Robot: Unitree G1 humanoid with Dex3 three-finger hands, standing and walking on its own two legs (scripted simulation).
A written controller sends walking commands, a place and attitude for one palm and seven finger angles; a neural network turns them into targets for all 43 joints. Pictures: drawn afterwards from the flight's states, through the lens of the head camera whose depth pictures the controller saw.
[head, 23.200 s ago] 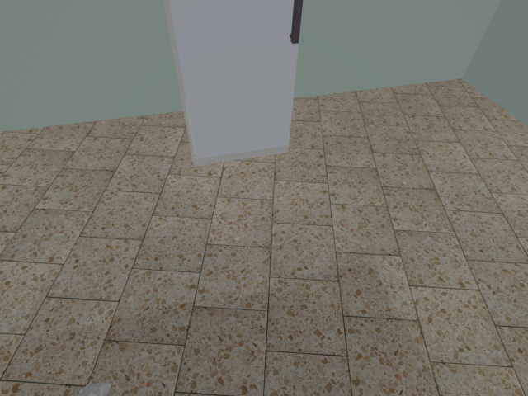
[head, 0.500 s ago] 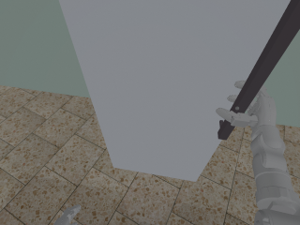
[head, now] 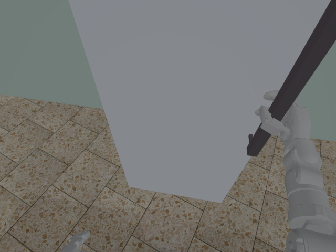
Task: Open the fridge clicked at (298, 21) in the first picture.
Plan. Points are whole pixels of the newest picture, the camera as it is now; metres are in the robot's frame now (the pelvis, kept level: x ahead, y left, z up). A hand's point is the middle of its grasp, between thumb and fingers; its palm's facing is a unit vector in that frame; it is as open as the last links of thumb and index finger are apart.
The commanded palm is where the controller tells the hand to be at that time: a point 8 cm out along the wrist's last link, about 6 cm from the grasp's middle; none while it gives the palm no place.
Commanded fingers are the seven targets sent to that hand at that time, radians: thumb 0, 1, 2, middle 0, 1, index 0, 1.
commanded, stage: grip the handle and tug to test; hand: right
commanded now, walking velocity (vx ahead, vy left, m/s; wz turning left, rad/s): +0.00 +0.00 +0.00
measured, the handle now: (286, 84) +0.46 -0.21 +0.19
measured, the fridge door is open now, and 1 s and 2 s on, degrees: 0 3 33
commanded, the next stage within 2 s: pull the door a little, standing still in 0.54 s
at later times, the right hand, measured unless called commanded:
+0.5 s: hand (266, 120) +0.41 -0.19 +0.12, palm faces +0.06 +1.00 +0.01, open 5.9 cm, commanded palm +0.36 -0.24 +0.12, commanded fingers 0.00 -0.90 -0.90 0.45 1.40 0.45 1.40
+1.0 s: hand (266, 129) +0.38 -0.18 +0.12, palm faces +0.07 +1.00 +0.01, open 6.0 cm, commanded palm +0.32 -0.23 +0.12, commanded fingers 0.00 -0.90 -0.90 0.45 1.40 0.45 1.40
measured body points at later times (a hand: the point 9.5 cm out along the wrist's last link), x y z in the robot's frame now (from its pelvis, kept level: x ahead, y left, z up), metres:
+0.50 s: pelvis +0.01 +0.00 +0.00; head +0.03 +0.01 +0.45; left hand +0.11 +0.25 -0.10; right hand +0.40 -0.24 +0.12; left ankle -0.02 +0.12 -0.72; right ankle +0.04 -0.12 -0.72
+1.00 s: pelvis +0.04 -0.01 +0.01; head +0.05 +0.00 +0.46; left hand +0.18 +0.23 -0.09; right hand +0.37 -0.23 +0.12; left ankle -0.02 +0.12 -0.71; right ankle +0.04 -0.12 -0.72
